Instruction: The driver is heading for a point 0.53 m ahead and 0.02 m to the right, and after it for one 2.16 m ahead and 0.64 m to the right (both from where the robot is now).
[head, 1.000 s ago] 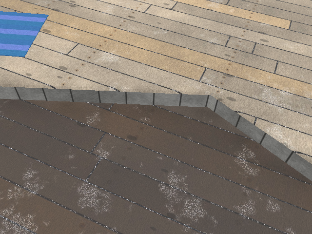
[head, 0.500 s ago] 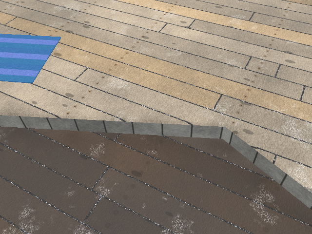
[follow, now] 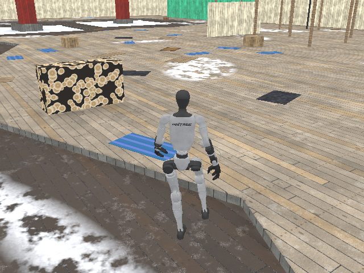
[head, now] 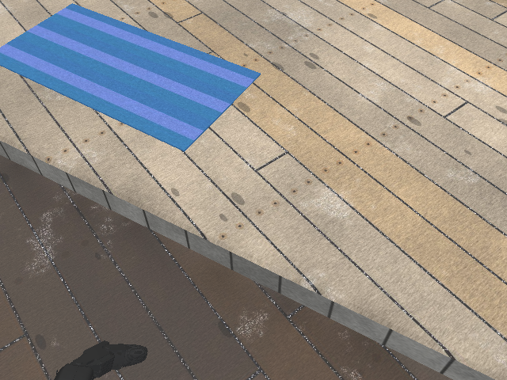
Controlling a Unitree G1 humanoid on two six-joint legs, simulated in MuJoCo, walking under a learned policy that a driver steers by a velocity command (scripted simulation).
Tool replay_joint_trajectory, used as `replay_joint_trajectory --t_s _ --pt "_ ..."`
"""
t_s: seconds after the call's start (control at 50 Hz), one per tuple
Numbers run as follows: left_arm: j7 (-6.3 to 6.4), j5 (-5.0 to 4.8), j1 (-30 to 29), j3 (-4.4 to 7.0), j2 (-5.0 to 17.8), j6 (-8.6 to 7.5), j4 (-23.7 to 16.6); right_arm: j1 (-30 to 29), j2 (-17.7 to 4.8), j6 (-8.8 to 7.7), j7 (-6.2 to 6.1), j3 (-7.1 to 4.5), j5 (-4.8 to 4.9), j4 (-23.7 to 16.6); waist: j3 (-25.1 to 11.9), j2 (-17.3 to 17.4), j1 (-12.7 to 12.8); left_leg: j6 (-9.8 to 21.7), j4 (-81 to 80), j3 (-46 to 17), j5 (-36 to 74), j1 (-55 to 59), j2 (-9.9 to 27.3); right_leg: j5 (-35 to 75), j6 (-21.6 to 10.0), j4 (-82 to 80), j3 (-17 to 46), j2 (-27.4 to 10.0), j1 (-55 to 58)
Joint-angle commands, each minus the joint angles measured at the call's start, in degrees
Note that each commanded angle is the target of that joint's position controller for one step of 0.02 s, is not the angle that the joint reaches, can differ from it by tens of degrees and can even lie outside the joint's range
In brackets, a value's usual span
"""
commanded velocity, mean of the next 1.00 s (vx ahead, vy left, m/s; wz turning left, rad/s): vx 0.52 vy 0.00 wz -0.04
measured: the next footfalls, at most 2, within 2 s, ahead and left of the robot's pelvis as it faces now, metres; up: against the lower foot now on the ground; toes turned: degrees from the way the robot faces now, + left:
right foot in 0.18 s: +0.41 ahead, -0.16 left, +0.00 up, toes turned +14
left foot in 0.54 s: +0.63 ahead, +0.15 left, +0.00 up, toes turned +17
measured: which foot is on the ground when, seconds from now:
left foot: down 0.00-0.18, up 0.20-0.52, down 0.54-1.00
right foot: up 0.00-0.16, down 0.18-0.56, up 0.58-1.00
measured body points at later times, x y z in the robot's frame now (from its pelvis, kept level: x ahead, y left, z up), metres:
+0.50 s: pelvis +0.43 +0.00 +0.01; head +0.47 +0.02 +0.45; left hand +0.25 +0.23 -0.12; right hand +0.77 -0.11 -0.04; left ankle +0.56 +0.14 -0.70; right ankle +0.37 -0.17 -0.73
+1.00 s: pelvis +0.58 +0.01 +0.02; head +0.61 +0.02 +0.46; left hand +0.82 +0.26 -0.06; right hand +0.64 -0.27 -0.09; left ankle +0.59 +0.13 -0.73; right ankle +0.56 -0.10 -0.49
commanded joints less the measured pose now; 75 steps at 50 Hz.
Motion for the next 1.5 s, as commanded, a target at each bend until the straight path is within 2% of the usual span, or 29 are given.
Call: replay_joint_trajectory --t_s 0.02,0.12,0.16,0.18,0.2,0.22,0.24,0.28,0.34,0.42,0.48,0.52,0.54,0.56,0.58,0.6,0.66,0.84,1.04,1.06,1.12,1.16,1.2,1.22,1.24,1.26,1.3,1.34,1.5 --pt "-0.71 -1.12 -6.5 0.63 4.4 0.07 -5.1 -3.5 -8.9 -2.05 0.05 -2.35 0.36 -4.6 5.7 -1.2 0.6 4.4 -13.3 -14.8 22.9 -16.4 11.1 13.7 0.3 -15.5 -7.0 4.2 9.8" --pt "0.3 -2.19 -4.9 1.74 8.0 -0.75 -5.3 -2.3 -11.7 -2.19 -0.28 -3.34 0.96 -3.4 -2.3 2.5 0.5 -0.9 -3.2 -16.8 50.3 -3.3 13.3 17.1 -3.0 -29.4 -6.0 10.3 23.5" --pt "1.97 -2.92 11.9 4.4 13.7 -1.11 -1.0 -6.9 -15.2 -2.51 0.01 -4.06 0.11 -4.2 -11.9 3.5 10.6 -3.4 16.7 -17.4 55.2 -5.0 12.8 9.0 -3.9 -29.0 -4.5 10.3 42.5" --pt "3.26 -2.24 24.8 6.08 17.0 -1.2 2.1 -10.2 -12.2 -3.17 0.16 -3.29 -0.46 -5.2 -17.4 2.1 16.8 -4.1 32.0 -14.9 45.8 -12.6 10.4 -0.2 -4.8 -27.0 -0.8 4.8 56.2" --pt "4.01 0.31 30.9 6.89 19.6 -1.41 3.8 -8.9 -1.0 -3.44 -0.09 -0.49 0.0 -7.3 -21.6 -13.3 15.1 -4.1 51.1 -9.0 -8.3 -27.9 5.1 -17.3 -6.9 -30.8 17.8 -11.6 68.3" --pt "2.92 0.64 23.1 7.54 20.8 -1.23 2.8 -2.7 -2.2 -2.8 -0.35 0.54 2.36 -10.1 -26.4 -24.5 7.7 -4.4 59.5 -4.6 -9.4 -36.8 5.7 -27.8 -11.5 -43.1 45.8 -18.9 67.3" --pt "2.31 -0.19 15.1 6.62 13.5 -0.92 1.2 -6.9 -6.5 -1.68 -0.55 0.13 0.22 -7.6 -16.5 -11.9 7.7 -4.1 58.2 -3.4 -1.3 -38.2 11.0 -36.1 -11.5 -45.8 38.4 -14.0 57.1" --pt "1.57 -0.46 13.3 5.32 8.2 -0.96 3.8 -12.1 -6.0 -0.57 1.14 0.12 -1.63 -7.8 -6.4 -1.0 6.5 -5.1 53.7 -1.6 3.1 -35.3 14.2 -16.7 -10.7 -45.5 21.6 -8.9 43.4" --pt "0.48 -1.57 18.7 3.92 5.1 -3.0 10.1 -14.6 -0.4 0.31 2.35 1.97 -2.59 -10.2 -0.7 -3.8 3.8 -6.7 49.9 -3.7 -0.3 -34.6 14.5 13.4 -12.7 -46.2 12.3 -6.8 35.2" --pt "-0.36 -3.36 14.3 4.24 9.1 -3.93 12.7 -20.7 -0.3 -0.8 2.79 3.53 -3.19 -14.2 1.5 -5.8 -0.2 -9.3 22.3 2.4 6.2 -26.4 13.4 42.3 -10.7 -48.0 -2.9 -0.7 27.9" --pt "-0.75 -3.86 18.0 5.47 12.4 -3.29 14.7 -21.0 -0.5 -1.53 3.36 4.1 -2.11 -12.5 -1.8 -7.5 0.7 -9.5 10.5 6.5 22.0 -8.0 9.1 42.6 -8.8 -46.4 -2.7 2.1 24.2" --pt "-0.47 -4.78 17.5 5.88 13.3 -2.98 14.5 -12.8 -3.6 -2.09 2.09 3.08 -3.63 -8.9 -5.5 -4.1 -3.4 -7.7 6.2 4.7 28.4 0.9 10.4 44.5 -6.5 -34.8 -1.8 3.2 26.2" --pt "-0.26 -5.71 17.3 6.01 13.4 -2.64 13.6 -8.2 -5.6 -2.61 1.09 2.52 -4.69 -7.7 -8.6 -2.6 -5.7 -7.5 4.5 2.1 37.2 8.2 14.9 36.2 -5.2 -23.4 -1.8 6.2 23.1" --pt "-0.04 -6.38 19.2 5.11 8.8 -1.87 11.3 -4.6 -10.0 -3.02 0.1 1.82 -5.46 -8.0 -15.9 6.7 -5.1 -5.9 8.4 -8.9 69.4 18.6 30.4 2.5 -3.2 -4.9 -5.6 12.0 15.5" --pt "1.87 -8.54 31.7 4.09 4.6 0.0 12.0 -4.6 -10.0 -2.4 0.25 1.1 -3.39 -9.6 -31.2 16.1 -1.0 2.4 13.0 -18.5 92.6 27.5 45.5 -26.3 -3.6 16.0 -3.5 14.4 11.7" --pt "2.75 -6.49 32.6 5.07 8.2 1.63 14.1 -9.1 -6.4 -1.31 0.18 1.18 -1.07 -11.3 -30.1 6.7 0.0 2.1 11.6 -12.8 79.6 21.3 42.3 -23.0 -3.9 20.0 -1.8 11.3 10.2" --pt "1.45 -3.06 24.6 5.99 7.8 3.87 12.2 -16.8 -0.8 -0.8 -1.67 2.99 -0.36 -11.0 -9.1 5.7 4.1 -1.8 0.5 -1.6 54.6 -0.6 32.7 -12.8 -2.2 14.8 -4.7 7.1 8.6" --pt "3.19 -2.63 9.4 7.03 3.3 9.63 1.4 -13.2 -1.7 -0.53 -3.32 0.99 -1.93 -10.3 -6.4 7.1 4.1 1.9 -7.4 6.6 24.4 -1.8 38.4 -13.4 -2.6 37.8 -7.3 6.7 -6.1" --pt "2.61 -1.9 -8.1 6.73 0.9 10.85 -12.7 -4.5 -5.8 -0.98 -3.07 -2.01 -2.95 -10.7 -1.7 7.9 0.8 -2.4 -7.0 12.4 20.0 9.3 45.2 -20.8 -4.0 49.0 -3.7 3.5 -27.4" --pt "1.93 -5.69 -5.9 5.15 -0.3 10.28 -12.9 -11.1 -7.1 1.56 -5.24 -2.88 0.23 -10.6 -1.3 6.4 3.6 -4.6 -6.0 15.5 17.3 9.8 41.9 -19.9 -1.1 42.9 -0.9 -0.5 -28.3" --pt "0.55 -6.65 -5.5 3.63 -1.9 7.99 -14.1 -16.6 -10.3 5.39 -6.38 -3.88 -0.52 -11.3 -5.1 11.0 6.3 -7.2 -7.1 24.6 10.1 -3.5 36.7 -14.9 -2.2 12.5 -7.9 -0.5 -3.4" --pt "0.88 -7.27 -2.2 5.68 3.0 6.74 -11.3 -13.1 -13.0 6.56 -4.08 -5.01 1.59 -8.7 -6.4 9.3 6.4 -7.1 -5.0 26.4 13.5 -3.5 36.5 -15.3 -4.1 2.7 -17.3 5.3 8.2" --pt "3.03 -5.66 8.5 10.33 12.8 6.41 -7.4 -8.3 -7.2 6.02 -1.86 -3.31 2.0 -6.3 -8.1 -3.7 11.1 -12.8 18.3 30.1 29.3 -8.2 29.1 3.0 -12.0 -7.4 -11.0 13.0 20.1" --pt "3.2 -3.85 14.9 13.19 23.1 6.17 -6.6 -15.5 -4.1 4.88 -2.58 -2.63 0.91 -14.5 -10.9 -27.3 12.2 -18.2 45.1 23.6 -14.9 -35.4 16.9 4.5 -23.5 -28.5 29.3 1.2 32.2" --pt "1.65 -1.72 7.9 12.51 22.8 3.83 -9.9 -17.2 -5.3 3.51 -2.12 -3.33 1.81 -15.1 -19.7 -17.4 9.0 -17.2 60.0 1.4 -17.0 -37.2 14.2 -6.5 -25.9 -35.2 44.2 -3.8 29.8" --pt "0.63 -2.48 6.3 10.86 19.1 2.56 -9.9 -19.4 -4.4 3.19 -2.13 -3.0 3.12 -14.6 -18.4 -12.5 7.9 -15.0 63.9 -0.4 -11.0 -39.2 14.0 -12.6 -22.9 -36.6 39.3 -5.6 27.6" --pt "0.78 -5.26 3.7 8.91 12.1 2.33 -9.1 -21.2 -2.9 1.79 -3.19 -2.23 0.53 -15.0 -11.1 -11.5 5.7 -12.8 61.9 -2.7 -4.3 -43.1 14.3 -10.1 -19.1 -32.1 35.4 -2.8 23.5" --pt "1.74 -4.63 -0.6 7.29 6.3 2.97 -9.4 -18.2 -3.9 2.11 -2.54 -2.33 0.09 -14.2 -9.8 -11.0 1.4 -12.2 60.7 -3.3 -0.1 -34.6 13.9 -9.3 -16.4 -29.1 28.3 1.9 13.6" --pt "5.29 -5.7 5.5 6.72 8.0 4.52 -9.4 -24.0 -0.8 2.97 -2.43 -0.06 0.23 -18.8 -8.9 -4.1 2.6 -15.5 54.3 -6.4 0.5 -39.9 8.5 -1.1 -17.8 -35.8 29.0 5.3 24.1"
Velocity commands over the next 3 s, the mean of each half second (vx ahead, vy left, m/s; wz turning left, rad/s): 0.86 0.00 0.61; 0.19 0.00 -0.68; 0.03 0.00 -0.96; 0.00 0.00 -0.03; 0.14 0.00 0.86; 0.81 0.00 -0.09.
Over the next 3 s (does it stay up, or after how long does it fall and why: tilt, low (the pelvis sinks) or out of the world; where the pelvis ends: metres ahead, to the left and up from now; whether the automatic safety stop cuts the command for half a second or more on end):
stays up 1.10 -0.05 0.11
